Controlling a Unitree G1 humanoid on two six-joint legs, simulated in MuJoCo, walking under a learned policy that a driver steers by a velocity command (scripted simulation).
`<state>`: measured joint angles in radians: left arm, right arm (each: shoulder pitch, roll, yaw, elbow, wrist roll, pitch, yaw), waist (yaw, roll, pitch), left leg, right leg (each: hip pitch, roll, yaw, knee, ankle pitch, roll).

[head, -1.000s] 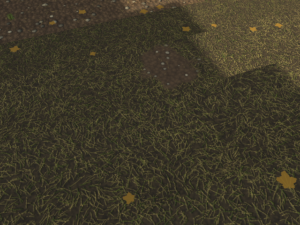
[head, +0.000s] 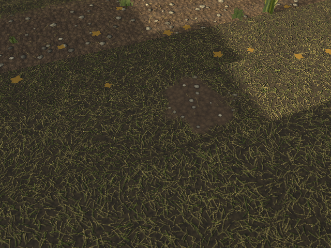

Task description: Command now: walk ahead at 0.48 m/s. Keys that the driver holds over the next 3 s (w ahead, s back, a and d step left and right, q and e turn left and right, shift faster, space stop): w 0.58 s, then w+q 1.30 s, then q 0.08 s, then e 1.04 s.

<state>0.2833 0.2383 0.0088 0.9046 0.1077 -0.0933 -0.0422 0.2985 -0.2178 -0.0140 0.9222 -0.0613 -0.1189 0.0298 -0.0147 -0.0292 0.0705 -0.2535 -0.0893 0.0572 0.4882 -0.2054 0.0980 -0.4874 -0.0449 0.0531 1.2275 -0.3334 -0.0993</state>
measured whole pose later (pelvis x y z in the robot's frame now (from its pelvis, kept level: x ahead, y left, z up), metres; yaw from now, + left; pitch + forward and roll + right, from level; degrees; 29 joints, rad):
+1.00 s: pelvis +0.64 -0.04 -0.19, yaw +11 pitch +0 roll -1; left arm 0.46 0.18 0.02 1.01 0.09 -0.10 -0.03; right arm 0.03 -0.23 -0.02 0.84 -0.05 -0.08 0.07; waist 0.04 0.01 0.02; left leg -0.52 0.00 0.03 0.61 -0.08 0.10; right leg 0.20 -0.08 -0.29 0.35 -0.49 0.06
